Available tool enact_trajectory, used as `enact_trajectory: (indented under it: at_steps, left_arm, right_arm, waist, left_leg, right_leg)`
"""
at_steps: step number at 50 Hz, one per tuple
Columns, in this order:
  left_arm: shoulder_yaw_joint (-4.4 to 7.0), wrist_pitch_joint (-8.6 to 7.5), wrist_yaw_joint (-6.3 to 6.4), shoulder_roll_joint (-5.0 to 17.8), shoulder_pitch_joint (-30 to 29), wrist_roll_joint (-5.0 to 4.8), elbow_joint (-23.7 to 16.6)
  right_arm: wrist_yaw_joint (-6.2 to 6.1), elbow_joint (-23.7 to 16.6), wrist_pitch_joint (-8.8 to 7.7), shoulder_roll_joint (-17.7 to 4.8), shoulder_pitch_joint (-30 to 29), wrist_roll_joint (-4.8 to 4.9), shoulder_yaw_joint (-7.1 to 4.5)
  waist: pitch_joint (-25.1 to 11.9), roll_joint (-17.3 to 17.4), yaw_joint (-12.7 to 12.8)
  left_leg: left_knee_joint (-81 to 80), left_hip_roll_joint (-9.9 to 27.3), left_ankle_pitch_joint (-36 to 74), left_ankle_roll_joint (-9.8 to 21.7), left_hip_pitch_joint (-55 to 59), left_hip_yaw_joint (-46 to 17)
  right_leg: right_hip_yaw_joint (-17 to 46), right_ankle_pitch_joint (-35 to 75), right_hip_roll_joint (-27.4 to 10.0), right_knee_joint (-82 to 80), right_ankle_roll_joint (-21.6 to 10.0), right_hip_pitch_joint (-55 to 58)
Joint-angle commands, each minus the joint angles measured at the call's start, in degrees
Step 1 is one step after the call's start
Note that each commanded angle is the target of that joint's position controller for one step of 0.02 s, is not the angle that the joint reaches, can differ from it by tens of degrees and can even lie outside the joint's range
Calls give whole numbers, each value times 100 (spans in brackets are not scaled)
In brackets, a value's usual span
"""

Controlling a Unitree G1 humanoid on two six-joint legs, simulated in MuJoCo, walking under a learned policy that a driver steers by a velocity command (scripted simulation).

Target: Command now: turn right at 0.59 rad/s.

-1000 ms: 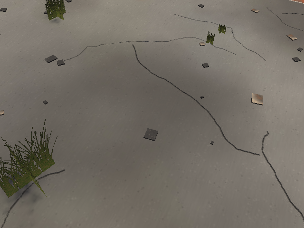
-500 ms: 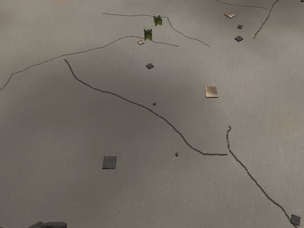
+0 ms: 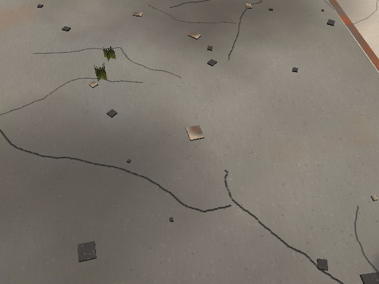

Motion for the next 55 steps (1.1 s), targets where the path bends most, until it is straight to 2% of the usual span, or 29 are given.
enact_trajectory:
  at_steps: [1, 4, 7, 11, 14, 15, 16, 17, 18, 19, 20, 21, 22, 25, 28, 30, 32, 35, 37, 38, 39, 40, 41, 42, 43, 45, 50, 52, 55]
  left_arm:
    - [256, 31, 36, 644, 456, 3, -145]
    - [134, 70, -1, 358, 12, -88, -346]
    - [52, 57, -56, 233, -314, -63, -536]
    - [37, 77, -155, 268, -288, -50, -605]
    - [81, 114, -214, 287, -46, -55, -548]
    - [101, 107, -214, 264, 220, -39, -435]
    - [150, 98, -171, 413, 400, -23, -376]
    - [257, 71, -85, 930, 555, -13, -447]
    - [256, -21, -89, 1195, 386, 181, -534]
    - [167, -141, -122, 847, 470, 261, -501]
    - [78, -221, -126, 668, 241, 258, -396]
    - [67, -248, -107, 613, -48, 178, -378]
    - [11, -258, -89, 496, -256, 91, -366]
    - [-103, -264, -32, 258, -419, 144, -285]
    - [-98, -243, -26, 288, -378, 150, -168]
    - [-79, -222, -42, 381, -124, 133, -17]
    - [-2, -209, -66, 674, 64, 64, 117]
    - [-29, -245, -56, 649, 23, -42, 223]
    - [-94, -281, -58, 438, -193, -51, 224]
    - [-196, -341, -86, 89, -479, 14, 116]
    - [-248, -456, -115, -217, -649, 25, -126]
    - [-132, -556, -108, 255, -915, -54, -226]
    - [-40, -620, -139, 427, -754, -142, -159]
    - [-35, -638, -175, 381, -525, -133, -23]
    - [-26, -658, -201, 371, -509, -72, 5]
    - [-54, -696, -258, 208, -646, 1, 32]
    - [-219, -727, -372, -178, -1091, -29, -75]
    - [-216, -731, -411, -98, -1260, -53, -138]
    - [-168, -748, -448, 112, -1220, -88, -186]
  right_arm:
    - [-81, -603, -71, -670, -574, 126, -163]
    - [-145, -557, 31, -714, -291, 79, -168]
    - [-169, -494, 103, -937, -67, 86, -262]
    - [-78, -487, 118, -1175, -201, 170, -366]
    - [-27, -424, 97, -1214, -280, 312, -389]
    - [-23, -380, 96, -1138, -308, 373, -363]
    - [3, -233, 70, -924, 3, 358, -299]
    - [53, -343, 47, -495, 72, 77, -149]
    - [15, -591, 32, -514, -319, 21, -130]
    - [-31, -571, 54, -872, -611, 119, -237]
    - [-37, -515, 88, -901, -608, 208, -267]
    - [-73, -365, 125, -846, -445, 197, -279]
    - [-96, -305, 166, -874, -358, 149, -291]
    - [-56, -159, 176, -659, -47, 184, -229]
    - [-31, -205, 175, -457, -267, 179, -113]
    - [1, -224, 159, -512, -307, 200, -91]
    - [25, -255, 96, -708, -363, 270, -129]
    - [91, -104, -97, -587, -89, 306, -98]
    - [126, 205, -225, -512, 545, 259, -94]
    - [103, 342, -277, -678, 1100, 241, -125]
    - [106, 444, -315, -1269, 1447, 227, -278]
    - [126, 358, -365, -1276, 1375, 153, -303]
    - [83, 281, -415, -990, 1121, 138, -212]
    - [68, 225, -449, -852, 940, 184, -168]
    - [71, 209, -458, -825, 871, 235, -156]
    - [65, 214, -438, -744, 934, 217, -114]
    - [58, 236, -364, -927, 1109, 238, -148]
    - [73, 300, -349, -1049, 1292, 277, -182]
    - [80, 367, -316, -1144, 1289, 355, -226]
  waist:
    - [-392, 929, 182]
    - [-308, 1120, -79]
    - [-467, 1284, -295]
    - [-562, 1426, -289]
    - [-571, 1370, -116]
    - [-606, 1250, 41]
    - [-688, 817, 68]
    - [-895, -691, -53]
    - [-860, -1537, 72]
    - [-980, -878, 394]
    - [-759, -726, 216]
    - [-655, -521, 75]
    - [-559, -562, 4]
    - [-690, -547, -150]
    - [-586, -560, 21]
    - [-552, -597, 185]
    - [-158, -768, 290]
    - [90, -461, 73]
    - [-29, -255, -272]
    - [-151, 175, -489]
    - [-152, 1475, -470]
    - [318, 1544, -652]
    - [537, 1164, -456]
    - [522, 1085, -314]
    - [518, 1007, -300]
    - [429, 832, -349]
    - [384, 901, -520]
    - [464, 922, -577]
    - [549, 972, -404]
  left_leg:
    - [-981, 1496, 1983, 1020, 904, -1161]
    - [-1053, 1316, 2080, 1122, 1207, -583]
    - [-1016, 1532, 2138, 1233, 1602, -462]
    - [-971, 1714, 2286, 1241, 1280, -162]
    - [-635, 1755, 2283, 1070, 1190, -50]
    - [-345, 1641, 2143, 883, 988, 102]
    - [135, 1420, 1577, 499, 457, 404]
    - [1582, 861, -611, -94, -854, 958]
    - [2732, 245, -2468, -405, -1862, 675]
    - [3421, 365, -2447, -434, -1789, 145]
    - [3569, 420, -2076, -391, -1750, 14]
    - [3449, 445, -1675, -399, -1729, -17]
    - [3383, 437, -1321, -456, -1652, -17]
    - [2971, 347, -716, -560, -1011, 70]
    - [1786, 365, -741, -529, -556, 105]
    - [1242, 296, -838, -445, -302, 236]
    - [1044, 152, -1128, -280, -459, 399]
    - [116, 100, -855, 118, 34, 456]
    - [-617, 112, -276, 411, 1270, 366]
    - [-894, 717, -570, 651, 2039, -433]
    - [-1506, 1631, -1936, 1226, 2371, -2027]
    - [-2157, 2357, -2356, 1757, 2099, -3245]
    - [-2178, 2264, -2487, 1714, 2044, -3067]
    - [-2173, 1984, -2307, 1512, 2182, -2630]
    - [-2217, 1833, -1875, 1365, 2318, -2261]
    - [-2301, 1504, -680, 1171, 2227, -1485]
    - [-2334, 1079, 674, 1049, 1427, -322]
    - [-2335, 1220, 703, 1067, 1359, -317]
    - [-2185, 1519, 977, 981, 1642, -385]
  right_leg:
    - [-98, 40, -361, 1808, 332, -730]
    - [-525, 359, -543, 1321, 502, -816]
    - [-677, 243, -798, 397, 555, -544]
    - [-1071, 131, -873, -719, 364, 446]
    - [-1213, 663, -790, -1944, 54, 1094]
    - [-1295, 1244, -665, -2734, -136, 1629]
    - [-1002, 2031, -714, -3277, -321, 2453]
    - [699, 3938, -2013, -3314, -726, 3536]
    - [1768, 4963, -3182, -3185, -1947, 3167]
    - [1516, 4503, -3003, -3310, -2135, 2892]
    - [1011, 4082, -2608, -3313, -1822, 2687]
    - [696, 3637, -2284, -3326, -1522, 2602]
    - [525, 3800, -2167, -3322, -1410, 2484]
    - [133, 3973, -1905, -3337, -1377, 2253]
    - [191, 3328, -1882, -3342, -1378, 2220]
    - [500, 1247, -1911, -3669, -1463, 2126]
    - [1067, -436, -2070, -4006, -1522, 1973]
    - [1296, -1059, -2088, -4027, -1418, 1649]
    - [934, -912, -1724, -3630, -1141, 955]
    - [482, -597, -1361, -2681, -831, 233]
    - [-837, -303, -457, -1161, -366, -784]
    - [-721, -845, -624, -179, -272, -1503]
    - [-412, -484, -912, 418, -289, -1789]
    - [-427, -101, -1013, 594, -300, -1946]
    - [-480, 304, -1122, 559, -282, -2111]
    - [-653, 1040, -1217, 246, -177, -1853]
    - [-1068, 2165, -1048, -1395, 51, -545]
    - [-1110, 2274, -982, -1773, 11, -240]
    - [-991, 2112, -1003, -2148, -229, -34]
Keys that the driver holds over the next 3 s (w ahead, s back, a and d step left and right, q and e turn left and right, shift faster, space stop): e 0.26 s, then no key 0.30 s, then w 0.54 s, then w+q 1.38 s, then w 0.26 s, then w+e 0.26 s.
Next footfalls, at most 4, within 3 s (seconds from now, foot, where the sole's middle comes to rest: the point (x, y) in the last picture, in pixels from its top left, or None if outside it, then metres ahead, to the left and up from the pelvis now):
0.32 right None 0.01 -0.14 -0.77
0.76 left None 0.04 0.08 -0.77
1.18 right None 0.27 -0.27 -0.77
1.72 left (207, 247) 0.60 -0.07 -0.77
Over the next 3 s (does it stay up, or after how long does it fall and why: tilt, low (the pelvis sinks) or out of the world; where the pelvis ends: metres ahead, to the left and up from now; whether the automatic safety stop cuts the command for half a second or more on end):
stays up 1.06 0.06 0.01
